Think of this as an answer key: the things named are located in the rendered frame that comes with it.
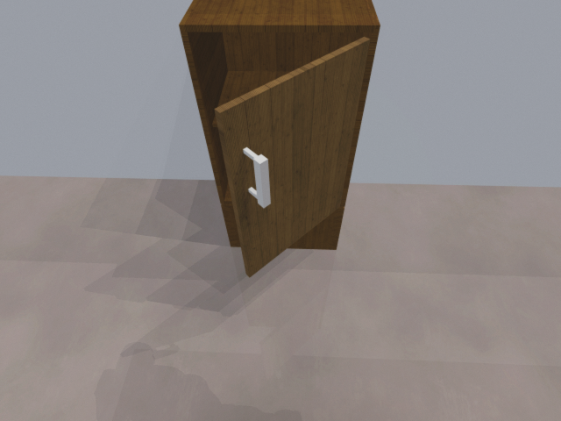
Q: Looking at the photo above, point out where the handle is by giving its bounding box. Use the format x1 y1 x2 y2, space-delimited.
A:
243 147 271 208

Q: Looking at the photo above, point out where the cupboard door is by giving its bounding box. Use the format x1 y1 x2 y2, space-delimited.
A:
214 37 370 277

